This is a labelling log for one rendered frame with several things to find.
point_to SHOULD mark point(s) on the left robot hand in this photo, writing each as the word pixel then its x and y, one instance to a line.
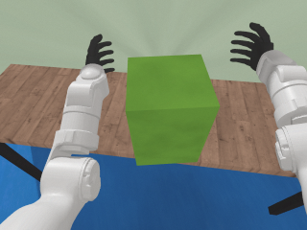
pixel 93 55

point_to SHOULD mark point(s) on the carton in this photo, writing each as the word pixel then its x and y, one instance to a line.
pixel 171 106

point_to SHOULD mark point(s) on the table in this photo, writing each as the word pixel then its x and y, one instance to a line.
pixel 242 137

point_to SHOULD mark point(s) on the left robot upper arm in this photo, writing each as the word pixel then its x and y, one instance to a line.
pixel 68 182

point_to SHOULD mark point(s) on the right robot forearm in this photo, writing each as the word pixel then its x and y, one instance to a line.
pixel 286 84

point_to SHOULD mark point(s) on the left robot forearm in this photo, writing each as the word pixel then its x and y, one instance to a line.
pixel 78 133

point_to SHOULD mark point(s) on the right robot upper arm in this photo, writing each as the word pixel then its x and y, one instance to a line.
pixel 291 153

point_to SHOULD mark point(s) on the right robot hand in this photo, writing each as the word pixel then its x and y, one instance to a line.
pixel 261 45

